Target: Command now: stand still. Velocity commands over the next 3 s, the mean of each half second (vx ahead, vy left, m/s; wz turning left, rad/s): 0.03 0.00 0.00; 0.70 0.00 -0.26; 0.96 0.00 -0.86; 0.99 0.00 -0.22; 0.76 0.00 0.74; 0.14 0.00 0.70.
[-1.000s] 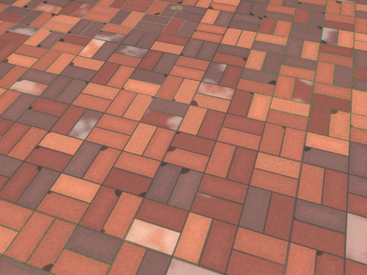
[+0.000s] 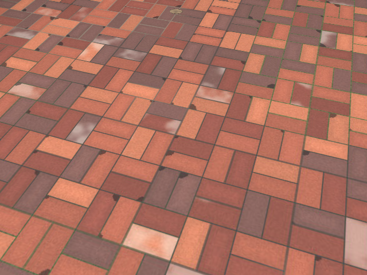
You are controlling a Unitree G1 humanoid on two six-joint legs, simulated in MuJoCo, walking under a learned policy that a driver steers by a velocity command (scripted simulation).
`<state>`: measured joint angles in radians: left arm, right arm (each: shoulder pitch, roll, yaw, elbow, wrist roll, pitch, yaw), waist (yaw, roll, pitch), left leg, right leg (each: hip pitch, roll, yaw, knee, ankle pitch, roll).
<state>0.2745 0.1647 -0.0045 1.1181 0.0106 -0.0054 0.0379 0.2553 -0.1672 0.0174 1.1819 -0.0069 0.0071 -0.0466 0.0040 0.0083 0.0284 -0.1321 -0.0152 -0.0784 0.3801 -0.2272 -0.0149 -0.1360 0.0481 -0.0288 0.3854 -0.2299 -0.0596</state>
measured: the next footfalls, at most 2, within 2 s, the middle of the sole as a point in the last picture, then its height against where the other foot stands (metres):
left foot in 0.78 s outside the picture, level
right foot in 1.26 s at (211, 273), level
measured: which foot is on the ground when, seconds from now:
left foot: down 0.00-0.46, up 0.48-0.76, down 0.78-1.00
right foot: down 0.00-0.78, up 0.80-1.00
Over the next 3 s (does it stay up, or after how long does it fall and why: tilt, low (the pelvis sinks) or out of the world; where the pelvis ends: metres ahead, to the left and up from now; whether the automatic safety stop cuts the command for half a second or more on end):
stays up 1.46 -0.66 -0.01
